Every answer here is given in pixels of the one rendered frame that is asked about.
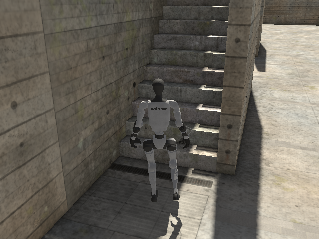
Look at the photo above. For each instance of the stairs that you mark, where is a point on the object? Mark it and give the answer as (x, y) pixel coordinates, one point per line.
(189, 56)

